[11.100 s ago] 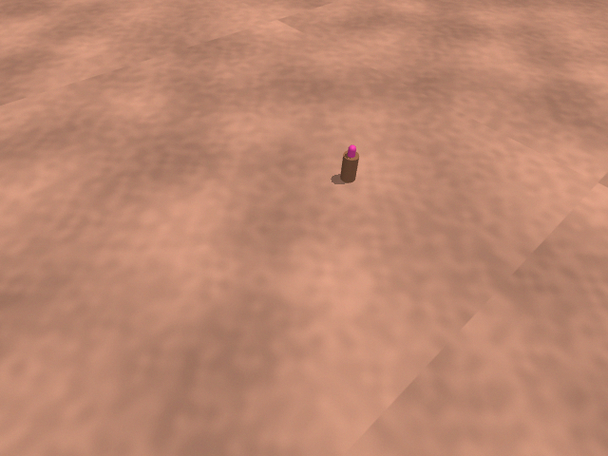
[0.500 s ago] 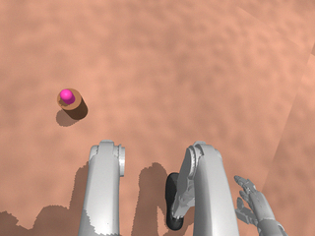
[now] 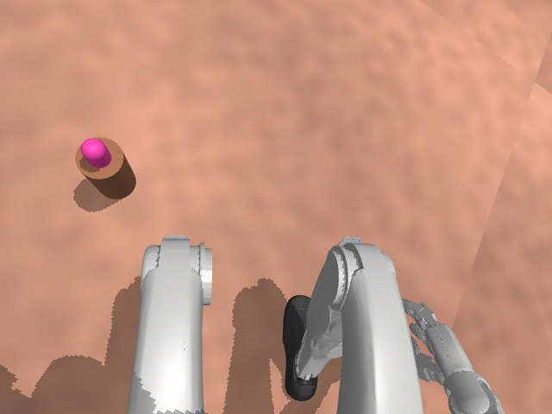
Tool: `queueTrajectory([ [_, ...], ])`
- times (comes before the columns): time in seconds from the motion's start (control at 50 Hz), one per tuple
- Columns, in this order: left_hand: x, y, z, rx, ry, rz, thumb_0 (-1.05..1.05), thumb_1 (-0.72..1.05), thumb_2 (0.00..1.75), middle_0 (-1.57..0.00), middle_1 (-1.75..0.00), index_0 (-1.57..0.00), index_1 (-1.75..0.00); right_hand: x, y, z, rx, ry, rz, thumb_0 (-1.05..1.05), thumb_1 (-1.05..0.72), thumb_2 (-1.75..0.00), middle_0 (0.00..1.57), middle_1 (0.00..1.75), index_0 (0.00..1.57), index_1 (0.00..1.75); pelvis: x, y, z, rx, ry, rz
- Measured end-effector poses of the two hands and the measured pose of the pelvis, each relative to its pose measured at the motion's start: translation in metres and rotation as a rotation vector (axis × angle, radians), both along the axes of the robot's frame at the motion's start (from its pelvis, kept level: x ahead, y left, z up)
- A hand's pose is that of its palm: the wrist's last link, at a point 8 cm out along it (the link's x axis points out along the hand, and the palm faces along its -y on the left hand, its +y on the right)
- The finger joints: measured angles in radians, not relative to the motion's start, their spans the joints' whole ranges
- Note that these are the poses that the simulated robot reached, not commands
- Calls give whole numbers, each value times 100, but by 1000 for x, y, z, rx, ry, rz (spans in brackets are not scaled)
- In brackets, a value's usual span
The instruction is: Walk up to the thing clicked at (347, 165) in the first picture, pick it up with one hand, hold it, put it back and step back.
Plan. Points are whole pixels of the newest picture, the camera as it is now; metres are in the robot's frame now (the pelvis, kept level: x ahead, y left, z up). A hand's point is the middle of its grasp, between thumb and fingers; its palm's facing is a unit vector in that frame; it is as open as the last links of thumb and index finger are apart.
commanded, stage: approach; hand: left
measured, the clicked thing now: (105, 166) +0.47 +0.29 -0.26
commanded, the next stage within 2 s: close in in 0.26 s
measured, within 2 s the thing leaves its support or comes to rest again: neither
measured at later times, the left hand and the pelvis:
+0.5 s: hand (45, 196) +0.39 +0.36 -0.22, palm faces +0.35 -0.94 +0.04, open 17.5 cm; pelvis -0.01 +0.01 -0.07, yaw -6 degrees
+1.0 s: hand (89, 191) +0.41 +0.30 -0.24, palm faces +0.40 -0.91 +0.01, open 17.5 cm; pelvis -0.02 +0.02 -0.08, yaw -8 degrees
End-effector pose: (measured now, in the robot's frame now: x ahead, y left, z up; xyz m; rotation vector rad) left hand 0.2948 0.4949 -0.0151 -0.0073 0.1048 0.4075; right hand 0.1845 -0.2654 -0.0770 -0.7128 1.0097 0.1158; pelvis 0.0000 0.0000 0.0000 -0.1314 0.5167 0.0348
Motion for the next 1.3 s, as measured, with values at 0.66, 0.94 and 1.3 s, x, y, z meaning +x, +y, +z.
queueTrajectory([
  [0.66, 65, -121, -225, -62, -6, 1, -2, -60, 9, -5, -15, -10, -12, -54, 14, -17, -263, 269, 211, 0, -90, -89, 21, 30, 21, 30, -18, 15, -76, -154, -286, -66],
  [0.94, 73, -144, -225, -19, -20, 11, -1, -61, 11, -5, -13, -9, -10, -71, 20, -12, -280, 322, 205, -1, -90, -90, 21, 30, 21, 30, -24, 20, -76, -182, -310, -74],
  [1.3, 84, -158, -238, 2, -28, 37, -1, -53, 18, -7, -11, -7, -11, -68, 20, -15, -297, 364, 214, -1, -90, -90, 20, 30, 21, 30, -22, 20, -77, -191, -312, -87],
])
